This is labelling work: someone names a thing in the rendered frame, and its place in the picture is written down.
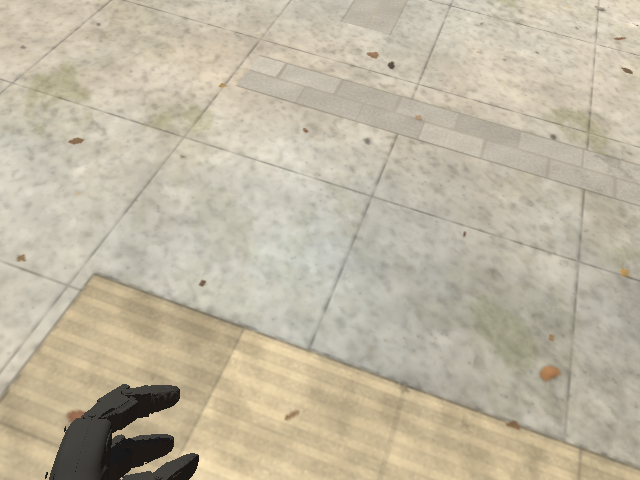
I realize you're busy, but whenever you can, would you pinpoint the robot left hand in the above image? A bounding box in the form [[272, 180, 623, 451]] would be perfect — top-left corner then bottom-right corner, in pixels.
[[45, 384, 199, 480]]

